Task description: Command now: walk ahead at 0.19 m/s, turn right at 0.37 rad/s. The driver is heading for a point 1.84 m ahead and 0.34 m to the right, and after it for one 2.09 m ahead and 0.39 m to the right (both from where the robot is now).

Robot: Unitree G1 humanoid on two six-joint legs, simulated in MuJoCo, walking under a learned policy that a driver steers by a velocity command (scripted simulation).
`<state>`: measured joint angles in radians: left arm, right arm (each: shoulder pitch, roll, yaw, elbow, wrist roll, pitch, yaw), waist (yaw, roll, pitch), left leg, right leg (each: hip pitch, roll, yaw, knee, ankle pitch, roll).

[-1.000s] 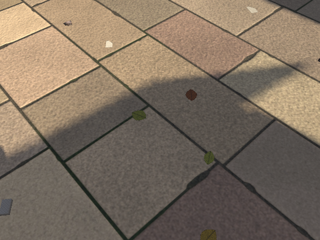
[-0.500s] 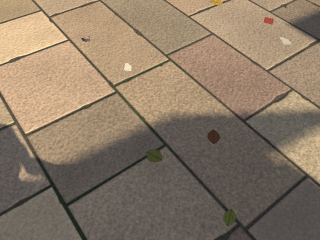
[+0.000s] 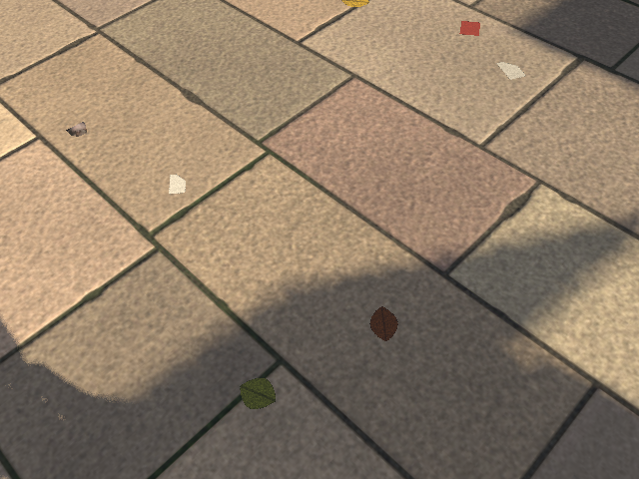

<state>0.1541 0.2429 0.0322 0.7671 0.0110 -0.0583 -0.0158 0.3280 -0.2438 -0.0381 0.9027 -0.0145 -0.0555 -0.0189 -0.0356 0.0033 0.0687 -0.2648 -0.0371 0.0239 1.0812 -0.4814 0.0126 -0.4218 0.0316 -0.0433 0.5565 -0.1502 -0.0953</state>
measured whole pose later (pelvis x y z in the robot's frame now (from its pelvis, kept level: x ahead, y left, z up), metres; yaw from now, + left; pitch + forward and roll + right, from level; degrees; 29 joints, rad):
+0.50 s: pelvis +0.06 +0.02 +0.01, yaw -16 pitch +1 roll +0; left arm 0.26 0.29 0.08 0.78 0.01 0.05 0.00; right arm 0.17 -0.25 -0.02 0.77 -0.01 0.00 -0.05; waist 0.03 -0.04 0.02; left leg -0.26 -0.05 -0.06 0.48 -0.24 0.03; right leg -0.35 0.17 0.20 0.53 -0.21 -0.05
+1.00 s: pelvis +0.04 +0.02 +0.02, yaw -18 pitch -2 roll +0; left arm 0.20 0.23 0.01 0.95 0.01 0.01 0.03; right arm 0.23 -0.24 -0.02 0.95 -0.01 0.01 -0.02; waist -0.02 0.02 0.04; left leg -0.17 -0.02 -0.03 0.38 -0.17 0.01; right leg -0.09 0.04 0.06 0.38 -0.25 -0.03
